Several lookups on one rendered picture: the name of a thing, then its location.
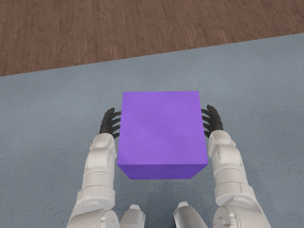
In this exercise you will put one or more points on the right robot forearm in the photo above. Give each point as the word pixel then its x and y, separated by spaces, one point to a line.
pixel 230 177

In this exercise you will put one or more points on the robot left upper arm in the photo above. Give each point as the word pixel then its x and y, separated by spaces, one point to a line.
pixel 100 218

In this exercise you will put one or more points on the left robot thigh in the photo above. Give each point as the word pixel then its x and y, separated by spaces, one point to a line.
pixel 132 218

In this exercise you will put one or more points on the carton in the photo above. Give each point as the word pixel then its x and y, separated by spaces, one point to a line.
pixel 161 135

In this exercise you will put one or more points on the robot right upper arm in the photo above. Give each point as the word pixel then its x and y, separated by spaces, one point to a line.
pixel 231 216

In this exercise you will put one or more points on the robot left hand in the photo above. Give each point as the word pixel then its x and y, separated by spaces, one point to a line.
pixel 107 123

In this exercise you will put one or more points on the right robot shin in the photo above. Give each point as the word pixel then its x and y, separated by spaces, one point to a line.
pixel 184 203

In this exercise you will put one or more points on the robot right hand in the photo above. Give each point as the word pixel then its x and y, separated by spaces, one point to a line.
pixel 214 122

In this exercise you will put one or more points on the left robot forearm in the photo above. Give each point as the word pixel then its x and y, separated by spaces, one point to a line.
pixel 98 179

